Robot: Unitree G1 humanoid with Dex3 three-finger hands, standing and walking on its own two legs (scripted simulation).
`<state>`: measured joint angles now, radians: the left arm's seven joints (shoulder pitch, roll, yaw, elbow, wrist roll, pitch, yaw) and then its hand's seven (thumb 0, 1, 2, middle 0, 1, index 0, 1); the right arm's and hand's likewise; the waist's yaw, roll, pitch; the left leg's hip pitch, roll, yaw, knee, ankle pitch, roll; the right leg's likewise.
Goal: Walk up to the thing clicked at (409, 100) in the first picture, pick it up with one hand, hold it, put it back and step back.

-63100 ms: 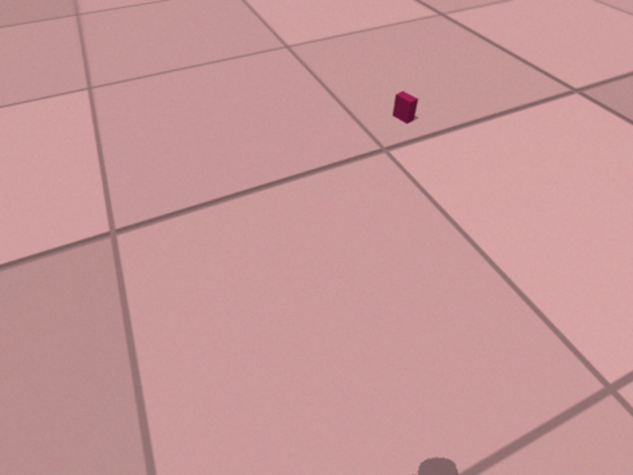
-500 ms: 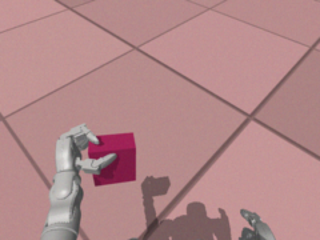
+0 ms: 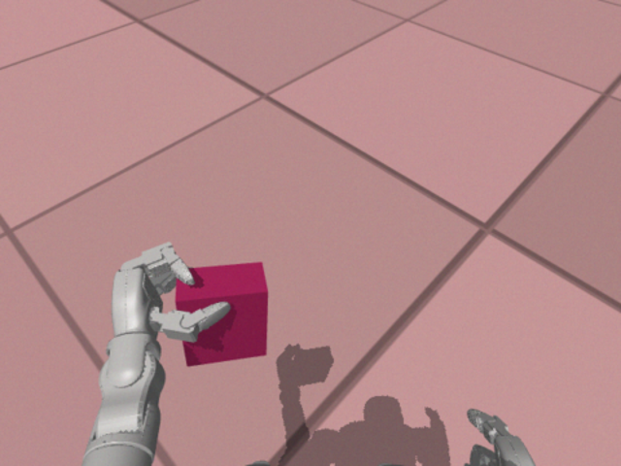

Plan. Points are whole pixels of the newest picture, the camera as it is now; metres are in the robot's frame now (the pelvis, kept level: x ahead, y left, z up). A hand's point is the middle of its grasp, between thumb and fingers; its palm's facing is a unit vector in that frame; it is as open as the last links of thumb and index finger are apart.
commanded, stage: hold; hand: left
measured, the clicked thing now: (224, 314) +0.32 +0.13 -0.01
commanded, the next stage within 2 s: crouch in 0.80 s
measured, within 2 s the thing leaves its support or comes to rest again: neither
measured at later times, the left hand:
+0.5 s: hand (185, 293) +0.32 +0.17 +0.05, palm faces +0.16 -0.99 -0.02, open 7.3 cm
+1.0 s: hand (186, 289) +0.33 +0.17 +0.05, palm faces +0.15 -0.99 -0.02, open 7.3 cm
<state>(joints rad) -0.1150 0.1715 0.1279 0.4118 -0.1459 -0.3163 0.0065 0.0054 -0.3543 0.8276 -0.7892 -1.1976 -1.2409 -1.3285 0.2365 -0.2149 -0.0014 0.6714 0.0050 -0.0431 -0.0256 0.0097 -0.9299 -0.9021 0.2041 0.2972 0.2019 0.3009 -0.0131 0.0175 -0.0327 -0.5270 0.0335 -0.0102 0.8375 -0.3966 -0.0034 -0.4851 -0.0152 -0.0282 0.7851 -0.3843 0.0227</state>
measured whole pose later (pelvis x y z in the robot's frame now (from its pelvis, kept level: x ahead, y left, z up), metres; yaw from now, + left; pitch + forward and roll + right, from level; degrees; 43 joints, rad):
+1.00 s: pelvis +0.00 +0.00 +0.00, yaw +0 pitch +5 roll -2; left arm -0.12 0.17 0.13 0.43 -0.14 -0.32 0.01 0.00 -0.35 0.84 -0.78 -1.19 -1.22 -1.30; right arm 0.24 -0.21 0.00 0.67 0.00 -0.05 -0.03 0.01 -0.92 -0.90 0.20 0.30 0.20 0.30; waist -0.01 0.02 -0.04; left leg -0.54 0.03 -0.01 0.85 -0.40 0.00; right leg -0.50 -0.01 -0.02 0.79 -0.39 0.03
